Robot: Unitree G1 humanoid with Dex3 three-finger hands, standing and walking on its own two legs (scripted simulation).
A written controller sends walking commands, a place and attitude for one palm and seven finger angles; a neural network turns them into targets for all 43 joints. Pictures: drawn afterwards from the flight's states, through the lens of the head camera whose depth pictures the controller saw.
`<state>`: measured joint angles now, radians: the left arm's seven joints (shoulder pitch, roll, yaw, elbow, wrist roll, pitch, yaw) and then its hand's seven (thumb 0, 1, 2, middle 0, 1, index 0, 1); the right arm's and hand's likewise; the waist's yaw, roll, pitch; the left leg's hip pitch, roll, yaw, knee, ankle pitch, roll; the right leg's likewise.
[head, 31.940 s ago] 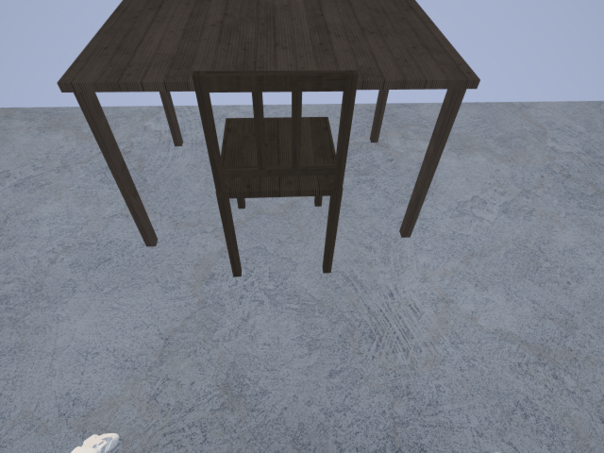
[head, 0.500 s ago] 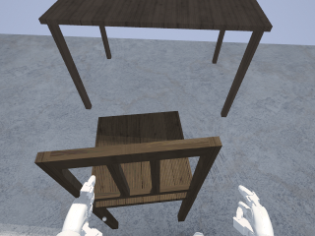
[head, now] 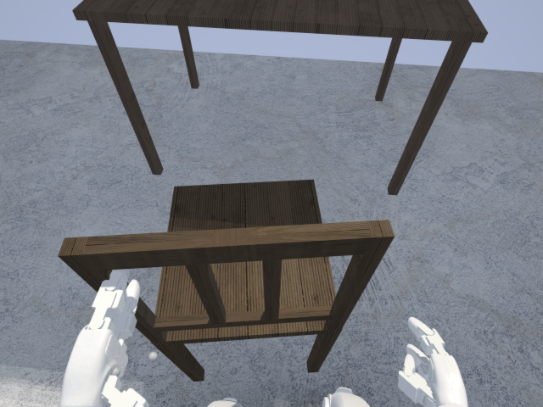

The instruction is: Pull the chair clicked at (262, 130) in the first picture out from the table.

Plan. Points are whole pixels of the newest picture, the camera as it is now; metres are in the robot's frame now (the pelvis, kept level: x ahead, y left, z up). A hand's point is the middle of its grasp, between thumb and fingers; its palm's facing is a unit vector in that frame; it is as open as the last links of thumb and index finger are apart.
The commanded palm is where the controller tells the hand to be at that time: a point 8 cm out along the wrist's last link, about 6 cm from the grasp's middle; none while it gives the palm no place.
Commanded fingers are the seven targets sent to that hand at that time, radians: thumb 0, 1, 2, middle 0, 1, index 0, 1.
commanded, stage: draw the hand back to the body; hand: left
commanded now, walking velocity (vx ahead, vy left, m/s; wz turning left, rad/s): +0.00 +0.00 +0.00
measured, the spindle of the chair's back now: (209, 293) +0.29 +0.12 -0.03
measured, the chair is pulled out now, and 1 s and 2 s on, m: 0.64 0.65 0.65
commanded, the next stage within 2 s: step back with the hand held close in 1.30 s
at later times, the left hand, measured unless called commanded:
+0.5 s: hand (108, 357) +0.17 +0.20 +0.08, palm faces +0.07 -0.89 -0.45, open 13.9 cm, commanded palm +0.16 +0.25 +0.17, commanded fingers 0.00 0.17 0.55 -0.10 -0.15 -0.10 -0.15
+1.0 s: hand (74, 351) +0.17 +0.22 +0.10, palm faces +0.13 -0.81 -0.57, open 6.9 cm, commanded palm +0.18 +0.28 +0.24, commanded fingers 0.00 0.90 0.90 -0.20 -0.30 -0.20 -0.30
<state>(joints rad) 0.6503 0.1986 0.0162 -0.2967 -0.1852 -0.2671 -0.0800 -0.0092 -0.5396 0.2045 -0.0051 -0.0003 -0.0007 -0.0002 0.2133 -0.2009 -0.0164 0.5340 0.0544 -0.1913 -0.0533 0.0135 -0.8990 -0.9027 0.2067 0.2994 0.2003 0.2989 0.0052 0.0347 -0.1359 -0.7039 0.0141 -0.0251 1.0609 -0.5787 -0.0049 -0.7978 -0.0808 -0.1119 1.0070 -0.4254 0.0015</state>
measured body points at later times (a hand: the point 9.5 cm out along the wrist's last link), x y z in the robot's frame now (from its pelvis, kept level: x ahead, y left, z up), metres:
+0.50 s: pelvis +0.03 -0.02 +0.05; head +0.04 -0.04 +0.50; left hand +0.16 +0.24 +0.11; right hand +0.20 -0.25 -0.04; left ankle -0.03 +0.12 -0.67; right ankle +0.04 -0.13 -0.67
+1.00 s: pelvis +0.05 -0.03 +0.06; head +0.07 -0.06 +0.51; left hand +0.16 +0.26 +0.14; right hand +0.24 -0.24 -0.03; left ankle -0.03 +0.12 -0.67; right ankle +0.04 -0.13 -0.67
